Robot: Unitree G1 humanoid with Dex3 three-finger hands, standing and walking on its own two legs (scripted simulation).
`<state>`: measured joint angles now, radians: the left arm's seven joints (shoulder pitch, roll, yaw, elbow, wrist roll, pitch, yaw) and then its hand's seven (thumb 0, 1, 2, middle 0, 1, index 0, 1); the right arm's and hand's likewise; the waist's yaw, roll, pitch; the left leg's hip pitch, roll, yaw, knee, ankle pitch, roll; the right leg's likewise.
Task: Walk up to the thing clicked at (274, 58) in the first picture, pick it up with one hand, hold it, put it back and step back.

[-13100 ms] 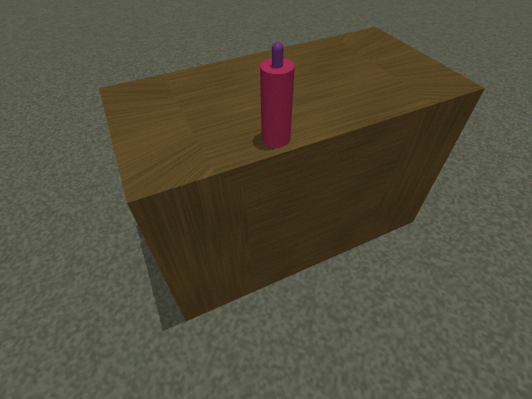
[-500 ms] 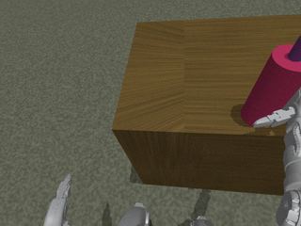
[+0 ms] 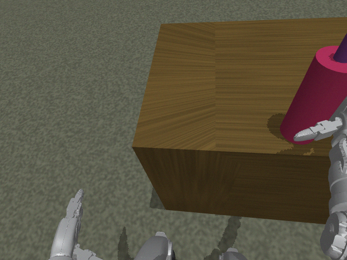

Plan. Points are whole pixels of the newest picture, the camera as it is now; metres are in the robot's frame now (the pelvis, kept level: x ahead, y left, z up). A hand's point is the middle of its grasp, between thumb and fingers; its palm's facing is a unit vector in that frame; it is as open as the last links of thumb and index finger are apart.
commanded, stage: close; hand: right
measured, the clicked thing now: (320, 92) +0.45 -0.23 +0.12
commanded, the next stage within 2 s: settle in 0.52 s
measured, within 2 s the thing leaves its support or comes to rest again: leaves its support in 1.18 s
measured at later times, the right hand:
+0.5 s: hand (316, 109) +0.45 -0.24 +0.07, palm faces +0.18 +0.98 +0.03, open 11.3 cm
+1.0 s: hand (313, 105) +0.46 -0.23 +0.08, palm faces +0.16 +0.99 -0.01, open 11.0 cm
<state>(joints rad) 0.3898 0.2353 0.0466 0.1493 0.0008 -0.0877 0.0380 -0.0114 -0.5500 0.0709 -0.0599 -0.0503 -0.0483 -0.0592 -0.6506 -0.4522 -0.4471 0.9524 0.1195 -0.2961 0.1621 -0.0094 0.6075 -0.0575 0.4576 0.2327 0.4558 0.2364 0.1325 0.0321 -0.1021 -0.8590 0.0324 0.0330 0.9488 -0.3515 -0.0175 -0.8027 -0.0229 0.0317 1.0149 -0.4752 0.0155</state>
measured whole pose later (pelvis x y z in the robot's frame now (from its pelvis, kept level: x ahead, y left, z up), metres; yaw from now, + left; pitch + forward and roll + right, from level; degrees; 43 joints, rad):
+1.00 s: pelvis +0.01 +0.00 +0.01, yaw +0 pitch +14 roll +1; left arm 0.37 0.22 0.01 0.23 0.01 -0.12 0.04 -0.01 -0.54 0.07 -0.07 -0.06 -0.06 -0.06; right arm -0.66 -0.45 -0.39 0.99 0.10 -0.26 0.15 0.00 0.48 -0.90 0.76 0.97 0.73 0.94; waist 0.13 0.03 -0.11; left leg -0.79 0.03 0.03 0.88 -0.33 -0.02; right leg -0.73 -0.03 0.03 0.95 -0.46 0.01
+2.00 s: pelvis +0.04 +0.00 +0.04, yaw +1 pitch +9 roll +0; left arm 0.29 0.23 0.04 0.39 -0.02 -0.11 0.08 -0.01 -0.55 0.07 -0.06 -0.06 -0.05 -0.06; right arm -0.43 -0.33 -0.35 0.59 0.15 -0.08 0.06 0.01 0.55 -1.02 0.70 1.11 0.67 1.08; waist 0.08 -0.01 -0.08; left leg -0.57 0.02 0.01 0.73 -0.32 -0.02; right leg -0.49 -0.03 0.00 0.75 -0.42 0.01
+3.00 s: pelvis +0.01 +0.01 +0.06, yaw +0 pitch -2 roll +0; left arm 0.24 0.23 0.08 0.60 -0.02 -0.20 0.16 -0.01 -0.53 0.06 -0.05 -0.05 -0.04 -0.06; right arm -0.29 -0.27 -0.23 -0.02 0.22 0.44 -0.04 0.01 0.61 -1.09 0.71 1.13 0.68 1.10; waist 0.00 -0.06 -0.04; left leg -0.30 0.04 0.03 0.57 -0.22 -0.01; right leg -0.22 -0.01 0.02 0.57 -0.31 0.02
